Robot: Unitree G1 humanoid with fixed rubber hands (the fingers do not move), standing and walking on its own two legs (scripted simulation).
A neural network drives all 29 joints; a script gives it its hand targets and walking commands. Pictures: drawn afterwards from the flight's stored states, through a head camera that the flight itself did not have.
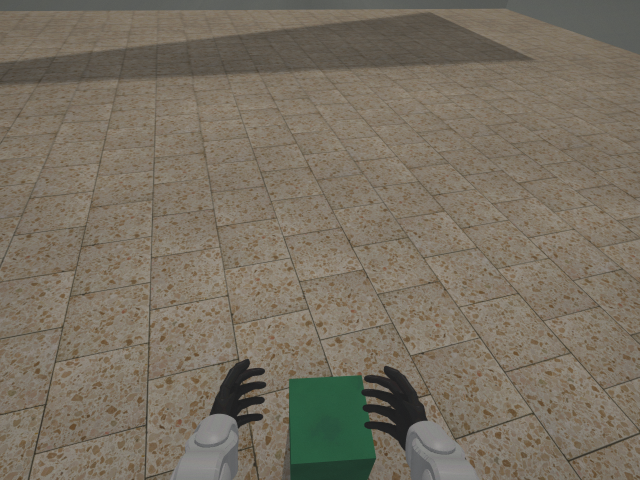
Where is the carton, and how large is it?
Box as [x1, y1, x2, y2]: [289, 375, 375, 479]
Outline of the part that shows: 361,375 289,379 289,433 291,479 367,479 375,459 371,431 363,425 366,421 369,420 367,412 362,409 362,406 366,403 365,397 360,392 363,389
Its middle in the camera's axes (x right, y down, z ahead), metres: +0.02 +0.55 +1.05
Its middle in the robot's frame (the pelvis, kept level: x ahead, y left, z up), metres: +0.44 -0.08 -0.62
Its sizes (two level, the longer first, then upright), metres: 0.210 0.200 0.250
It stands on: the floor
